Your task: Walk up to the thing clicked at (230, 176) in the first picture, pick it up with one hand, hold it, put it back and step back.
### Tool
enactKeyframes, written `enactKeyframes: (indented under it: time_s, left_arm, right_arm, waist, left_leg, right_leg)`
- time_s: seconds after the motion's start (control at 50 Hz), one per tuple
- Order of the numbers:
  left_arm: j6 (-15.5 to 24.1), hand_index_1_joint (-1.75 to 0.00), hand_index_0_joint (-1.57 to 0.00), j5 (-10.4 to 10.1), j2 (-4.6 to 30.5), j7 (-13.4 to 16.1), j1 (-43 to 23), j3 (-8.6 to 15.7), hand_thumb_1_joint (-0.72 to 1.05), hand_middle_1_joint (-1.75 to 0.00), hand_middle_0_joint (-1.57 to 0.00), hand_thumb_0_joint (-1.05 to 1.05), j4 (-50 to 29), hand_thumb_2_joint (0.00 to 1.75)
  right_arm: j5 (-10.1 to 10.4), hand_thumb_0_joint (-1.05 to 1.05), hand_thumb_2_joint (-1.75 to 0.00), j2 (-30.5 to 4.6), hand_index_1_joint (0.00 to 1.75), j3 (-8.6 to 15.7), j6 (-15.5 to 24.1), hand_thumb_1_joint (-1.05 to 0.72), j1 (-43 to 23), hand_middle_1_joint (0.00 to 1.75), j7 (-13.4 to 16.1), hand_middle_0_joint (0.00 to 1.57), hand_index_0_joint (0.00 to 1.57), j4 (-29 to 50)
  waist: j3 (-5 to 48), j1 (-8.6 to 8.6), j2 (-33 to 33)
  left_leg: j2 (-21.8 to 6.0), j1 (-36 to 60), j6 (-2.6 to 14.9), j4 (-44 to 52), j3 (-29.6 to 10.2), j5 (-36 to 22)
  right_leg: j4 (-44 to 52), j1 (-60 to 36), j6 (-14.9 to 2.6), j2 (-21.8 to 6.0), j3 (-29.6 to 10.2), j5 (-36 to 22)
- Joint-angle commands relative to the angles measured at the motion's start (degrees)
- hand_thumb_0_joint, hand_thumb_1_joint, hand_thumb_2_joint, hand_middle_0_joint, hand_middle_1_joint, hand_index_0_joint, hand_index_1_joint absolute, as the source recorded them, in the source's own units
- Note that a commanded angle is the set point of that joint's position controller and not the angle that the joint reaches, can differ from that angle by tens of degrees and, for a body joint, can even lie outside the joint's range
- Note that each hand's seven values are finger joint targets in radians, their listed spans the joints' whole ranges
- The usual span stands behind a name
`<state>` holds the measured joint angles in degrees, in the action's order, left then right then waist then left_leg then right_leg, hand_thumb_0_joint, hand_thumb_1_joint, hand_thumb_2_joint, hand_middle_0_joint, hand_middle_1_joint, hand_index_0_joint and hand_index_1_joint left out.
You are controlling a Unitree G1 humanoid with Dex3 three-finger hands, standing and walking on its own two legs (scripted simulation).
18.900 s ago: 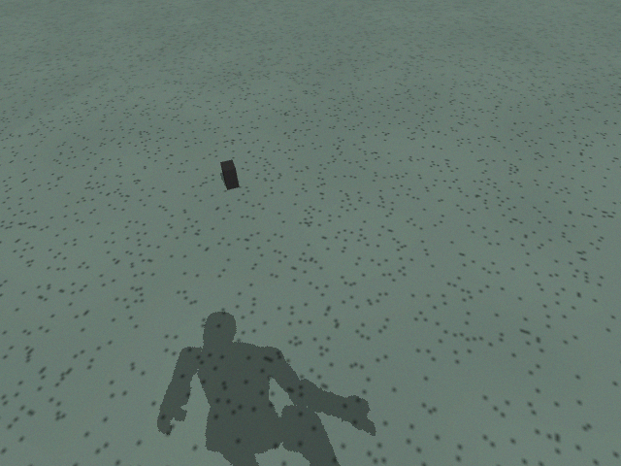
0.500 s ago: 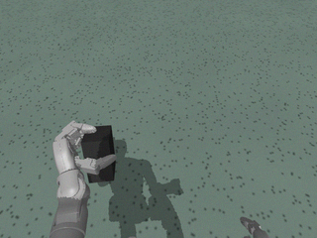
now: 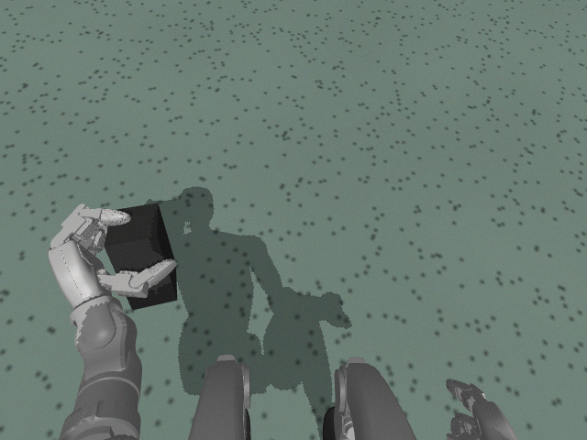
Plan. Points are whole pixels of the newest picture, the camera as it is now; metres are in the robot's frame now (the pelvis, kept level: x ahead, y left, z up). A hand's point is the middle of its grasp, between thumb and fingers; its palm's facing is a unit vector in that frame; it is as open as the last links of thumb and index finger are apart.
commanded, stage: crouch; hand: left
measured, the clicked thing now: (145, 256) +0.38 +0.23 -0.04
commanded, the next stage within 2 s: lower in 1.68 s
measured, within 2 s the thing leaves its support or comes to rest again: neither
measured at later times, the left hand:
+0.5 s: hand (138, 287) +0.39 +0.30 -0.24, palm faces +0.54 -0.84 -0.02, open 9.9 cm
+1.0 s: hand (142, 299) +0.39 +0.33 -0.35, palm faces +0.50 -0.87 -0.01, open 9.8 cm
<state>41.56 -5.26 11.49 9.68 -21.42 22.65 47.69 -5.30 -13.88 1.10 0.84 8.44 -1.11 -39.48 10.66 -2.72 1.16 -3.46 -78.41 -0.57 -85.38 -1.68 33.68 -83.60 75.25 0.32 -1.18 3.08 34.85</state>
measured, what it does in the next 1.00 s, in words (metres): lowers itself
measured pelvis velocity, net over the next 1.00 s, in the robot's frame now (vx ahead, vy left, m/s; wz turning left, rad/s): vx -0.06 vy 0.00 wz -0.13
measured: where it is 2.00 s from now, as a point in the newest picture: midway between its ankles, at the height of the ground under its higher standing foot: outside the picture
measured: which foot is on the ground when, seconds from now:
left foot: down 0.00-1.00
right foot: down 0.00-1.00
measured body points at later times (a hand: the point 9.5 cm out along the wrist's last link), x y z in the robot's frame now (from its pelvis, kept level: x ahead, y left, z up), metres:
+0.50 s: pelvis -0.05 +0.00 -0.19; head +0.16 +0.05 +0.20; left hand +0.35 +0.34 -0.24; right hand +0.06 -0.27 -0.32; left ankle +0.05 +0.12 -0.57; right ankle +0.04 -0.13 -0.57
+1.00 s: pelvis -0.06 +0.00 -0.28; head +0.17 +0.07 +0.10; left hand +0.36 +0.37 -0.35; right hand +0.04 -0.28 -0.39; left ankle +0.05 +0.12 -0.57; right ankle +0.04 -0.13 -0.57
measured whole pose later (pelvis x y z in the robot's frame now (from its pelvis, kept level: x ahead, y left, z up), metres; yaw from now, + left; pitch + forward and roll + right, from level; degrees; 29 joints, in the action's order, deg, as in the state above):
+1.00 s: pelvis -0.06 +0.00 -0.28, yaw -8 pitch +26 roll -8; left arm 44.3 -6.9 36.0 -5.7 -37.7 43.4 67.2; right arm -9.5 -17.0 -9.3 -2.3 1.4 -4.2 -41.0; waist -2.4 -7.4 5.3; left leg -3.7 -129.2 -0.4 -139.9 -10.2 38.0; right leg -134.8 123.3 0.6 0.6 7.1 38.1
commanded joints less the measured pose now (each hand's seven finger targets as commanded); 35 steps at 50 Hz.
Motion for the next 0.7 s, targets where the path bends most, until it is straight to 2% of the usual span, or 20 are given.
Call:
enactKeyframes:
  time_s: [0.0,0.04,0.06,0.1,0.12,0.14,0.16,0.18,0.2,0.3,0.34,0.36,0.38,0.42,0.46,0.5,0.54,0.56,0.62,0.68]
  left_arm:
    - [6.81,-1.38,-1.35,-0.11,10.01,-0.09,-16.77,1.98,0.04,-1.38,-1.32,0.0,-8.83,1.22]
    - [7.14,-1.37,-1.33,0.23,14.04,0.1,-17.32,4.77,0.06,-1.37,-1.31,0.0,-7.45,1.23]
    - [7.31,-1.37,-1.34,0.05,13.53,-0.22,-18.05,4.86,0.05,-1.38,-1.31,0.0,-6.21,1.23]
    - [7.94,-1.39,-1.35,-0.38,16.3,-0.28,-19.99,7.29,0.06,-1.38,-1.33,0.0,-5.52,1.24]
    - [8.23,-1.39,-1.35,-0.66,15.8,-0.58,-21.0,7.22,0.07,-1.39,-1.33,0.0,-4.12,1.24]
    - [8.34,-1.4,-1.36,-0.64,17.26,-0.87,-21.09,8.32,0.05,-1.4,-1.34,0.0,-1.96,1.25]
    - [8.5,-1.39,-1.36,-0.67,19.64,-1.19,-21.66,9.62,0.06,-1.39,-1.34,0.0,-1.44,1.24]
    - [8.62,-1.4,-1.37,-0.69,19.8,-1.9,-23.37,9.37,0.06,-1.4,-1.35,0.0,-0.17,1.24]
    - [8.78,-1.41,-1.38,-0.69,19.84,-2.71,-22.99,9.66,0.03,-1.41,-1.36,0.0,1.18,1.24]
    - [9.11,-1.43,-1.41,-0.69,24.72,-5.79,-27.45,12.37,-0.06,-1.43,-1.39,0.0,6.34,1.24]
    - [9.46,-1.43,-1.41,-0.78,26.14,-6.78,-29.17,12.89,-0.08,-1.43,-1.39,0.0,5.28,1.23]
    - [9.28,-1.44,-1.42,-0.62,27.37,-7.18,-29.57,13.44,-0.11,-1.44,-1.4,0.0,6.34,1.23]
    - [8.85,-1.44,-1.42,-0.68,26.01,-7.78,-27.7,13.17,-0.13,-1.43,-1.4,0.0,9.33,1.22]
    - [9.6,-1.44,-1.41,-1.06,29.92,-8.37,-32.24,14.89,-0.14,-1.43,-1.39,0.0,4.28,1.23]
    - [9.15,-1.42,-1.39,-0.68,31.72,-9.07,-31.01,15.93,-0.17,-1.42,-1.38,0.0,5.4,1.2]
    - [8.7,-1.42,-1.37,-0.69,33.31,-9.56,-30.7,17.45,-0.16,-1.41,-1.36,0.0,7.31,1.21]
    - [8.91,-1.41,-1.38,-1.02,34.28,-9.66,-33.7,17.82,-0.15,-1.41,-1.36,0.0,4.17,1.21]
    - [8.74,-1.41,-1.37,-0.81,35.58,-9.88,-32.33,18.81,-0.15,-1.41,-1.35,0.0,5.03,1.21]
    - [8.05,-1.4,-1.38,-0.72,36.32,-11.52,-31.35,19.18,-0.11,-1.4,-1.36,0.0,8.2,1.2]
    - [7.75,-1.39,-1.37,-1.26,37.36,-12.46,-29.77,20.29,-0.1,-1.4,-1.35,0.0,8.49,1.2]
  right_arm:
    - [-0.23,0.0,-0.9,-9.74,0.3,3.05,1.08,-0.89,2.11,0.3,-0.59,0.2,0.2,4.86]
    - [-0.31,0.0,-0.9,-9.99,0.3,2.75,0.34,-0.9,2.26,0.3,-0.8,0.2,0.2,4.36]
    - [-0.36,0.0,-0.9,-10.33,0.3,2.7,0.29,-0.9,2.21,0.3,-1.01,0.2,0.2,4.24]
    - [-0.39,0.0,-0.91,-10.4,0.3,2.25,-0.13,-0.91,2.39,0.3,-1.38,0.2,0.2,3.81]
    - [-0.51,0.0,-0.91,-10.2,0.3,1.91,-0.22,-0.91,2.17,0.3,-1.51,0.2,0.2,3.43]
    - [-0.54,0.0,-0.91,-10.45,0.3,1.88,-0.39,-0.91,2.71,0.3,-1.62,0.2,0.2,3.09]
    - [-0.49,0.0,-0.91,-10.52,0.3,1.52,-0.59,-0.91,2.42,0.3,-1.68,0.2,0.2,2.94]
    - [-0.56,0.0,-0.91,-10.6,0.3,1.35,-0.76,-0.92,2.52,0.3,-1.82,0.2,0.2,2.59]
    - [-0.78,0.0,-0.91,-10.33,0.3,1.18,-0.79,-0.92,2.11,0.3,-2.01,0.2,0.2,2.57]
    - [-1.11,0.0,-0.91,-11.38,0.3,0.54,-0.95,-0.93,2.87,0.3,-2.37,0.2,0.2,1.16]
    - [-1.25,0.0,-0.91,-11.56,0.3,0.07,-0.91,-0.92,1.79,0.3,-2.49,0.2,0.2,1.5]
    - [-1.32,0.0,-0.91,-11.95,0.3,0.07,-0.91,-0.93,2.3,0.3,-2.49,0.2,0.2,1.12]
    - [-1.39,0.0,-0.91,-12.49,0.3,0.16,-0.9,-0.93,2.22,0.3,-2.5,0.2,0.2,0.52]
    - [-1.69,0.0,-0.91,-12.58,0.3,-0.31,-0.96,-0.93,2.41,0.3,-2.41,0.2,0.2,0.62]
    - [-1.78,0.0,-0.91,-12.88,0.3,-0.47,-1.05,-0.93,2.14,0.3,-2.3,0.2,0.2,0.1]
    - [-1.98,0.0,-0.91,-13.43,0.3,-0.76,-1.4,-0.92,1.94,0.3,-2.15,0.2,0.2,-0.12]
    - [-2.33,0.0,-0.91,-13.86,0.3,-1.26,-1.49,-0.91,1.86,0.3,-1.98,0.2,0.2,-0.14]
    - [-2.42,0.0,-0.91,-13.82,0.3,-1.55,-1.61,-0.91,1.74,0.3,-1.92,0.2,0.2,-0.2]
    - [-2.77,0.0,-0.91,-14.98,0.3,-2.09,-1.98,-0.91,1.6,0.3,-1.84,0.2,0.2,-0.51]
    - [-3.02,0.0,-0.9,-15.75,0.3,-2.85,-2.33,-0.9,0.92,0.3,-1.78,0.2,0.2,-0.03]
  waist:
    - [29.35,0.53,-8.07]
    - [31.8,1.04,-7.25]
    - [31.33,0.51,-7.45]
    - [33.56,0.28,-6.78]
    - [32.93,-0.25,-6.91]
    - [32.62,-0.76,-5.36]
    - [32.74,-0.39,-4.31]
    - [32.25,-1.18,-4.87]
    - [32.35,-0.86,-4.73]
    - [31.6,-1.96,-6.61]
    - [31.28,-1.25,-9.09]
    - [31.83,-1.38,-9.7]
    - [30.74,-1.77,-9.22]
    - [34.56,-1.94,-10.6]
    - [34.31,-1.08,-11.46]
    - [32.21,-1.56,-11.34]
    - [32.45,-2.01,-12.87]
    - [32.94,-1.85,-12.49]
    - [29.02,-3.12,-12.18]
    - [27.3,-2.28,-13.55]
  left_leg:
    - [1.52,17.3,0.04,4.68,-2.7,-15.3]
    - [1.58,14.52,0.35,1.14,-2.39,-16.16]
    - [1.48,13.47,0.28,0.01,-2.83,-15.69]
    - [1.52,9.61,0.58,-3.41,-2.66,-15.25]
    - [1.54,7.64,0.63,-5.14,-2.62,-14.32]
    - [1.61,4.1,0.87,-7.03,-2.19,-13.88]
    - [1.47,1.65,1.02,-8.37,-2.0,-12.91]
    - [1.43,-0.06,1.0,-9.9,-2.03,-12.0]
    - [1.36,-2.04,0.97,-11.32,-1.7,-11.12]
    - [1.22,-9.42,0.6,-16.88,-1.48,-4.3]
    - [1.11,-10.5,0.25,-17.92,-1.7,-1.36]
    - [1.08,-10.94,0.26,-18.99,-1.56,-1.12]
    - [0.91,-10.5,0.26,-19.63,-1.92,-1.02]
    - [1.16,-12.7,0.42,-22.66,-1.24,-2.6]
    - [0.98,-12.66,0.39,-23.66,-1.31,-2.59]
    - [0.85,-15.14,0.44,-25.35,-1.56,-0.84]
    - [0.91,-16.16,0.46,-27.06,-1.58,-0.76]
    - [0.86,-16.77,0.49,-27.68,-1.77,-1.01]
    - [0.69,-19.41,0.6,-29.82,-2.43,-0.06]
    - [0.35,-20.11,0.28,-30.59,-3.44,1.48]
  right_leg:
    - [1.29,-0.01,-2.49,2.23,0.5,-13.33]
    - [-1.15,1.23,-2.37,2.55,0.39,-13.88]
    - [-2.73,3.41,-2.46,2.49,0.55,-13.36]
    - [-5.26,5.0,-2.29,2.57,0.36,-13.3]
    - [-6.48,6.45,-2.24,2.56,0.33,-12.8]
    - [-6.98,5.57,-1.89,2.5,-0.18,-12.96]
    - [-7.86,5.77,-1.74,2.58,-0.47,-12.3]
    - [-9.3,8.09,-1.84,2.62,-0.4,-11.54]
    - [-10.11,8.35,-1.68,2.58,-0.86,-10.67]
    - [-16.01,14.83,-1.83,2.86,-0.17,-4.52]
    - [-18.66,18.31,-2.08,3.02,0.69,-2.0]
    - [-19.5,18.87,-2.06,3.09,0.67,-1.84]
    - [-20.89,20.98,-2.11,3.14,1.56,-2.04]
    - [-22.79,19.34,-1.96,3.1,1.11,-3.52]
    - [-24.81,21.1,-2.06,3.3,1.9,-3.33]
    - [-26.62,23.68,-2.05,3.35,2.39,-2.21]
    - [-27.98,23.86,-1.99,3.27,2.64,-2.76]
    - [-28.78,23.63,-1.91,3.36,2.9,-2.83]
    - [-31.06,26.92,-1.86,3.41,3.81,-2.47]
    - [-33.31,29.57,-1.99,3.58,4.86,-1.34]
